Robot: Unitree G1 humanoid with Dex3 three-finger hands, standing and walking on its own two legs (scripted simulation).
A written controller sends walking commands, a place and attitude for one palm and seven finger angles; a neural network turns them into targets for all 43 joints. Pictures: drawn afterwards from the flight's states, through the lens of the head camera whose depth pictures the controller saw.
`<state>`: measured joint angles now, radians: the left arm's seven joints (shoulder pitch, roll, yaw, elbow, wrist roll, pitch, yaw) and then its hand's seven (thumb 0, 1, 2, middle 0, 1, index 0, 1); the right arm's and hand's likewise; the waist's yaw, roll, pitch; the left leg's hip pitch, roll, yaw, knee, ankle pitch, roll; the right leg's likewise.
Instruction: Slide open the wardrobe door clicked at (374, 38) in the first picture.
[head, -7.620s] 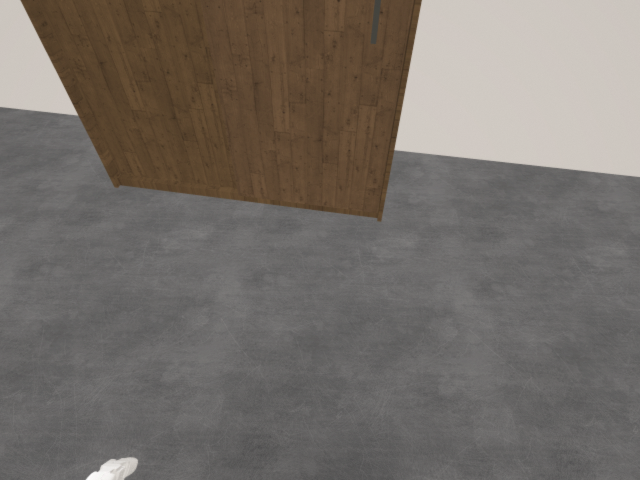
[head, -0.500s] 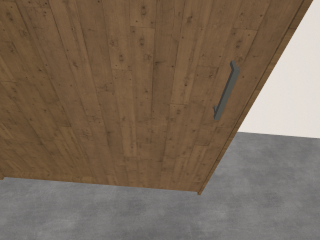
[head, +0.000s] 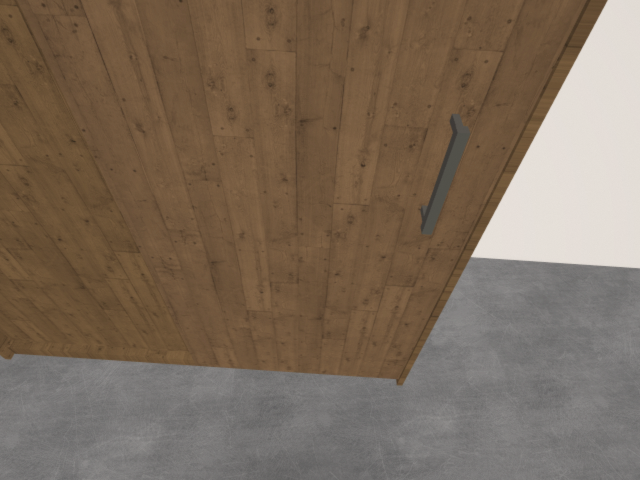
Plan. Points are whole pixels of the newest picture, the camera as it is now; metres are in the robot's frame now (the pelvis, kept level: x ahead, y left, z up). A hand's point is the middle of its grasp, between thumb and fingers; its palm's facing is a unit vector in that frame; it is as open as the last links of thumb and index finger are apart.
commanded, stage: look again from close up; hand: right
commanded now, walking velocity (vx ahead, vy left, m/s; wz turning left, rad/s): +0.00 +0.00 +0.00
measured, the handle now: (440, 178) +0.51 -0.15 +0.11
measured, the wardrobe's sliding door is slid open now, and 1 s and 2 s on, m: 0.00 0.00 0.00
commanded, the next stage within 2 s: raise the hand with hooked fingers in 0.14 s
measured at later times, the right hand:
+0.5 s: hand (486, 403) +0.22 -0.18 +0.02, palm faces +0.11 +0.99 +0.00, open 7.7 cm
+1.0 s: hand (528, 414) +0.21 -0.23 +0.01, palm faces -0.01 +1.00 -0.06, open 10.6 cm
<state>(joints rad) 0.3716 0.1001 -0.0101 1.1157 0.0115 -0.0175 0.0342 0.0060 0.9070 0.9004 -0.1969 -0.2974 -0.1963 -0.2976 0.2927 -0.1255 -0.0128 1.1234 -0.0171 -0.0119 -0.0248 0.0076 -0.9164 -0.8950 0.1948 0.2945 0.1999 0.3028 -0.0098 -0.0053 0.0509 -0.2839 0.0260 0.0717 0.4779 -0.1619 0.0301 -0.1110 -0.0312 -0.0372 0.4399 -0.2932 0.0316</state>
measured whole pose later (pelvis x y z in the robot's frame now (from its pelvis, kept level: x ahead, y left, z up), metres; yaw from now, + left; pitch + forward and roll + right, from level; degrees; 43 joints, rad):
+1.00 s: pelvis +0.00 -0.04 -0.06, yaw -2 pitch +9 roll +2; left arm 0.27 0.15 -0.07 0.54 -0.04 -0.20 0.04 0.02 0.90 0.90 -0.21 -0.30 -0.20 -0.30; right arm 0.40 -0.26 -0.17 -0.13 0.26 -0.22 0.28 0.01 -0.22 -0.60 0.24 0.74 0.25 0.75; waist -0.01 -0.03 -0.09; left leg -0.71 0.06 0.09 0.91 -0.36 -0.01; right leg -0.60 -0.02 0.01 0.99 -0.55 -0.01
